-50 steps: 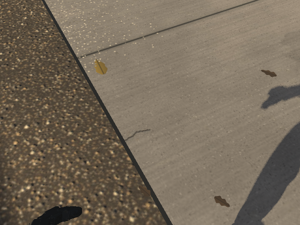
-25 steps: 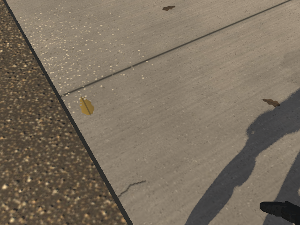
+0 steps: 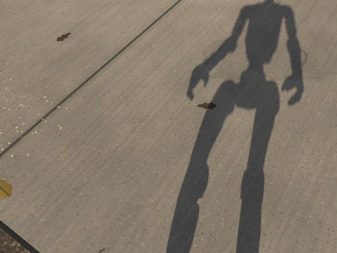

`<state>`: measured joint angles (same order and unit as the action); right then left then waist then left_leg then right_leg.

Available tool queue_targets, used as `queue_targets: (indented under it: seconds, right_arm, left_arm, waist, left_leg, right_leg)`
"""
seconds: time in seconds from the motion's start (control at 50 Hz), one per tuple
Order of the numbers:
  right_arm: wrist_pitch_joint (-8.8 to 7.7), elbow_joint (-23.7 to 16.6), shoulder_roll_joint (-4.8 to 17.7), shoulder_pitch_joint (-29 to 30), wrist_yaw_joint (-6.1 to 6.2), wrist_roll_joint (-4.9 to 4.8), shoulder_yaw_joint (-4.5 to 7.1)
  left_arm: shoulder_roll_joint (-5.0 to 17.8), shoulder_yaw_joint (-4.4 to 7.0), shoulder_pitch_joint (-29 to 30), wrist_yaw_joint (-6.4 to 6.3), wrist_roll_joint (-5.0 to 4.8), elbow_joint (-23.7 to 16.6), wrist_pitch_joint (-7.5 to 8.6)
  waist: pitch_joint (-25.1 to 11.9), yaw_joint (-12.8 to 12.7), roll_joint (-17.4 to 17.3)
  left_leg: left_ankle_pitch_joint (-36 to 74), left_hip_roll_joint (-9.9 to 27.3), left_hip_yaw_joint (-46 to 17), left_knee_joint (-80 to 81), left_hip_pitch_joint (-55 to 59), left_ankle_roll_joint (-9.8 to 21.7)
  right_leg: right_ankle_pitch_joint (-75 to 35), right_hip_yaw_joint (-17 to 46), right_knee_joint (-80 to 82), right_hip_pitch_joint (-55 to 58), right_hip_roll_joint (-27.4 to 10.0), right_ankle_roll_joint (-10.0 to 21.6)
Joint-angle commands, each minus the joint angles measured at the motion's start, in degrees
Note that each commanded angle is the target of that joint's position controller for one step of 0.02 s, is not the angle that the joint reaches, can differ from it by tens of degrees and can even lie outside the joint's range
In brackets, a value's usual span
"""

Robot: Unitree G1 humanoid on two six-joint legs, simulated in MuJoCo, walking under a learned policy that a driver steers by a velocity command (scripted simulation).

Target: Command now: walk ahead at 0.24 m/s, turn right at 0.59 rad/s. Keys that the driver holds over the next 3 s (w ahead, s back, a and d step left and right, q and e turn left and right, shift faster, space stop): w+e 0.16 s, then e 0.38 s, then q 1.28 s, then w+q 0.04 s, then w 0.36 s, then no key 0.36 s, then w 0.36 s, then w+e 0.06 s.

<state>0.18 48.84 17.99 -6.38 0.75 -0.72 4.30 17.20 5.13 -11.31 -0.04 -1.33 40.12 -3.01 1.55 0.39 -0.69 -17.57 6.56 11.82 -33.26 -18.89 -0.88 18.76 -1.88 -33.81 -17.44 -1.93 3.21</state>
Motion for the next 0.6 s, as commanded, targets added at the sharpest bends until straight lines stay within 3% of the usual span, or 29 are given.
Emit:
queue_targets:
  seconds: [0.02, 0.04, 0.06, 0.1, 0.12, 0.2, 0.24, 0.28, 0.38, 0.42, 0.44, 0.46, 0.48, 0.5, 0.52, 0.54, 0.56, 0.6]
  right_arm:
    - [-2.11, -8.16, 2.43, 8.87, -1.03, 0.79, 0.55]
    - [-3.30, -8.53, 6.72, 11.21, -1.16, -0.61, 1.63]
    - [-4.07, -7.71, 8.16, 9.20, -1.23, -0.83, 2.26]
    - [-4.78, -5.25, 7.55, 6.74, -0.84, 0.97, 2.48]
    - [-5.13, -4.93, 6.66, 7.01, -1.08, 1.03, 2.38]
    - [-5.66, -5.54, 4.02, 9.57, -1.45, 0.99, 1.73]
    - [-5.45, -6.39, 2.80, 11.20, -1.65, 0.99, 1.18]
    - [-5.07, -7.68, 2.13, 13.04, -2.03, 0.77, 0.69]
    - [-5.22, -8.53, 5.24, 10.97, -2.61, 0.57, 1.38]
    - [-6.00, -7.48, 7.01, 5.52, -2.18, 1.04, 2.11]
    - [-6.42, -7.34, 9.25, 1.21, -1.72, 2.06, 2.62]
    - [-6.13, -7.42, 13.03, -3.96, -1.16, 3.08, 3.06]
    - [-4.69, -6.07, 12.62, -5.52, -1.43, 2.34, 3.09]
    - [-3.90, -7.67, 7.93, -2.24, -1.45, 1.12, 1.89]
    - [-3.30, -8.71, 4.60, 0.37, -1.06, 1.11, 0.91]
    - [-2.68, -8.85, 3.50, 2.98, -0.88, 1.40, 0.31]
    - [-2.26, -8.46, 3.62, 3.99, -0.74, 1.56, 0.20]
    - [-2.09, -7.13, 4.79, 4.28, -0.73, 2.17, 0.30]
  left_arm:
    - [16.41, 3.89, -14.60, -0.07, 1.32, -0.99, 2.52]
    - [12.80, 2.94, -10.69, 0.11, 1.93, -1.97, 4.36]
    - [10.75, 2.18, -7.73, -0.21, 1.42, -2.20, 5.36]
    - [8.43, 1.26, -5.89, -0.88, 0.53, -2.47, 5.63]
    - [7.76, 0.92, -6.95, -1.20, 0.91, -2.40, 5.84]
    - [8.58, 1.26, -10.30, -2.07, 1.06, -1.67, 6.25]
    - [9.14, 1.59, -11.17, -2.36, 0.86, -1.41, 5.66]
    - [9.78, 2.02, -12.47, -2.43, 0.41, -1.12, 4.91]
    - [10.25, 2.39, -10.40, -2.96, -0.08, -2.39, 3.23]
    - [9.22, 1.99, -6.92, -3.07, -0.23, -3.78, 3.22]
    - [6.74, 1.22, -6.43, -2.84, 0.21, -4.84, 3.47]
    - [2.40, -0.07, -10.13, -2.69, 1.94, -5.99, 3.63]
    - [3.32, -0.08, -19.80, -2.57, 0.60, -6.24, 3.43]
    - [9.63, 1.48, -19.74, -2.64, -0.13, -3.68, 2.82]
    - [11.82, 2.22, -13.43, -2.77, -0.32, -4.24, 2.02]
    - [11.42, 2.34, -11.35, -3.05, -0.18, -4.21, 1.04]
    - [10.51, 2.19, -9.67, -3.32, 0.41, -4.80, 0.36]
    - [5.52, 0.64, -9.61, -3.16, 0.78, -5.24, 0.09]
  waist:
    - [-2.46, -5.56, 16.58]
    - [0.79, -4.75, 10.91]
    - [1.91, -2.38, 10.47]
    - [1.08, -0.99, 8.30]
    - [0.37, -0.99, 7.76]
    - [0.04, -1.74, 7.07]
    - [0.09, -2.14, 8.42]
    - [-0.13, -2.99, 9.17]
    - [-1.77, -1.99, 9.83]
    - [-3.88, 1.09, 10.41]
    - [-9.34, 2.68, 7.59]
    - [-18.29, 1.65, -5.27]
    - [-25.12, -2.25, -20.29]
    - [-19.86, -1.86, -11.33]
    - [-13.27, -0.60, -7.43]
    - [-9.62, -1.36, -4.79]
    - [-7.22, -1.48, -5.16]
    - [-5.25, -2.23, -6.68]
  left_leg:
    - [-19.70, -6.76, -11.15, -26.16, -32.71, 0.00]
    - [-11.95, -4.01, -15.03, -27.64, -33.73, 1.67]
    - [-4.77, -2.99, -15.47, -25.65, -33.43, 2.45]
    - [3.67, -1.99, -15.48, -21.32, -29.13, 1.15]
    - [7.50, -2.72, -15.02, -20.04, -27.01, 0.66]
    - [16.03, -5.36, -14.52, -9.67, -22.93, -1.18]
    - [17.19, -6.90, -13.99, -4.73, -18.77, -1.79]
    - [17.10, -7.72, -13.87, -1.76, -15.98, -1.85]
    - [13.48, -9.10, -15.16, 4.50, -8.66, -0.58]
    - [17.27, -8.92, -14.39, 10.72, -0.60, 1.41]
    - [26.51, -3.33, -17.82, 11.58, 10.37, 4.28]
    - [50.90, 10.04, -29.18, 5.55, 28.18, 9.41]
    - [50.97, 21.45, -47.56, 8.47, 36.89, 19.51]
    - [39.35, 19.29, -44.25, 10.78, 30.05, 18.39]
    - [34.02, 14.95, -34.29, 11.29, 23.81, 15.50]
    - [29.15, 11.49, -28.50, 12.72, 17.27, 14.02]
    - [24.70, 9.41, -26.47, 14.42, 11.59, 13.91]
    - [22.80, 6.03, -21.67, 17.54, 4.22, 14.45]
  right_leg:
    - [16.67, 42.91, 22.28, 17.74, -19.71, 17.93]
    - [20.13, 38.90, 25.53, 16.25, -18.14, 15.69]
    - [18.09, 34.36, 25.53, 15.43, -16.39, 12.85]
    - [9.18, 27.08, 25.01, 14.89, -12.48, 9.59]
    - [4.52, 24.75, 25.08, 14.72, -11.02, 9.06]
    - [-14.57, 18.47, 22.54, 14.84, -8.25, 7.92]
    - [-24.90, 15.87, 19.47, 12.47, -6.67, 6.97]
    - [-28.43, 16.32, 17.05, 11.15, -6.59, 6.46]
    - [-29.59, 22.95, 10.73, 12.24, -7.24, 4.99]
    - [-31.67, 24.08, 4.66, 12.30, -4.52, 2.90]
    - [-28.81, 22.14, -3.81, 9.28, -0.87, 0.70]
    - [-0.97, 16.91, -20.12, -2.22, 5.32, -2.48]
    - [25.95, 13.25, -34.25, -14.49, 9.78, -4.77]
    - [21.23, 14.01, -40.72, -17.19, 4.69, -6.48]
    - [17.09, 11.05, -41.70, -18.74, 2.90, -7.33]
    - [14.26, 9.70, -39.82, -17.71, 1.19, -7.96]
    - [11.94, 9.13, -37.69, -15.52, 0.26, -8.08]
    - [9.71, 6.92, -31.32, -8.81, 1.08, -7.70]
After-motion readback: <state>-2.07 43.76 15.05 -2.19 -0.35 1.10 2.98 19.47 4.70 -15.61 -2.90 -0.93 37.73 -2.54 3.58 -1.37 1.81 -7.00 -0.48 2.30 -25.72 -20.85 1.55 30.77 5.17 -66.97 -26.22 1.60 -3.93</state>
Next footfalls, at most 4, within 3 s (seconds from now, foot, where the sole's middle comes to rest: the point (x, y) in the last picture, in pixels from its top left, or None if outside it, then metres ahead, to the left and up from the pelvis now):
0.44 left None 0.30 0.07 -0.77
0.78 right None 0.22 -0.16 -0.77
1.44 right None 0.30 -0.16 -0.77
1.84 left None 0.23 0.09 -0.77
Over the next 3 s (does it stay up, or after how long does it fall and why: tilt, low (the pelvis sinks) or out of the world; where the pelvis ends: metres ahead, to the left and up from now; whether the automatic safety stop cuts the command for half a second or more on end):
stays up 0.54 0.09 0.02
